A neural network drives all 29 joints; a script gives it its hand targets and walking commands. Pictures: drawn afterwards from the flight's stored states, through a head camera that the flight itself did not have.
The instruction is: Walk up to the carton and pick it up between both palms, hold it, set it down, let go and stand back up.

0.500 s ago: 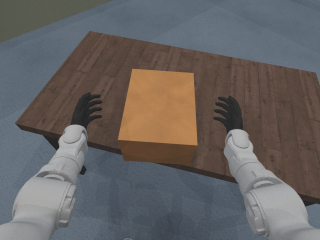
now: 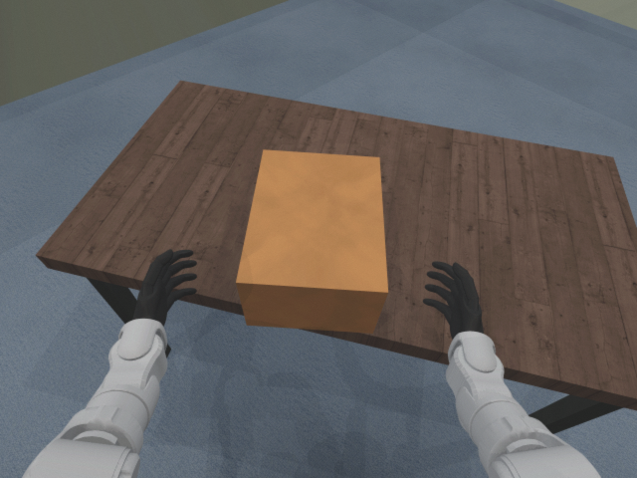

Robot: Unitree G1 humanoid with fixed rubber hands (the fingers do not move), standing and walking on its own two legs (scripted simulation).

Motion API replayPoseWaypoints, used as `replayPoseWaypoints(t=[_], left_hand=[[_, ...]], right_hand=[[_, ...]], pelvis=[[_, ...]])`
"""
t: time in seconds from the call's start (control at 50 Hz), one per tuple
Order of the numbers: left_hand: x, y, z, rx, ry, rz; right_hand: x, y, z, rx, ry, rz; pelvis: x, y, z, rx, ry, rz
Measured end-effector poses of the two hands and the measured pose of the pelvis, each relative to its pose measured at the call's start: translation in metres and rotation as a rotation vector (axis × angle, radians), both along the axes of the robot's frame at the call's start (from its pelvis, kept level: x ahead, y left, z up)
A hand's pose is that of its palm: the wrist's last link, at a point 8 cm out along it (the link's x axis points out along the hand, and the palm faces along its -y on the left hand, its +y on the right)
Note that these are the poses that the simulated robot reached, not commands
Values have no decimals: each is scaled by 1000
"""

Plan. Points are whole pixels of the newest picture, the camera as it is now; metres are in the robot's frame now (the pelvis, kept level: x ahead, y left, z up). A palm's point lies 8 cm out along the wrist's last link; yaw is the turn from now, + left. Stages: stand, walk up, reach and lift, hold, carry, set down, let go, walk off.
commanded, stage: set down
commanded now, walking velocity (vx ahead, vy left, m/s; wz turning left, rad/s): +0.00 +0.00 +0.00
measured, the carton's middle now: (315, 237) +0.52 +0.02 -0.08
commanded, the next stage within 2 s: let go in 1.38 s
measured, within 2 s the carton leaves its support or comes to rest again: neither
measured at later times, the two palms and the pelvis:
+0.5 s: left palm (145, 373) +0.25 +0.23 -0.04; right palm (471, 392) +0.25 -0.19 -0.05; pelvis +0.01 +0.00 +0.01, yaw +0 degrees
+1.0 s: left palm (148, 418) +0.20 +0.22 -0.05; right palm (499, 436) +0.20 -0.22 -0.06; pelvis +0.04 +0.00 +0.02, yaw -1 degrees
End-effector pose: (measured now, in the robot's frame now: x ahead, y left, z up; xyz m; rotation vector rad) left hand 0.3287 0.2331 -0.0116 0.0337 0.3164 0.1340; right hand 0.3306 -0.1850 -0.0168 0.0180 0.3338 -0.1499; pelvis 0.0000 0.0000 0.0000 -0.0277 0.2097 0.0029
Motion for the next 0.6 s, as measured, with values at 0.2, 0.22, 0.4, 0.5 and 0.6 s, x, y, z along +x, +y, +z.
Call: replayPoseWaypoints(t=[0.2,0.22,0.4,0.5,0.6], left_hand=[[-34,1,-13,3,12,0],[-38,2,-14,4,14,0],[-63,1,-23,7,54,-1],[-75,-2,-28,9,98,-3],[-85,-5,-32,14,156,-4]], right_hand=[[-38,0,-18,17,24,-7],[-42,0,-20,17,28,-7],[-70,-2,-29,14,66,2],[-82,-5,-32,7,99,9],[-93,-9,-35,-5,143,17]], pelvis=[[5,-1,3,3,-55,3],[6,-1,4,3,-61,3],[11,-1,7,5,-112,4],[14,0,11,7,-140,3],[19,-1,14,10,-170,-1]])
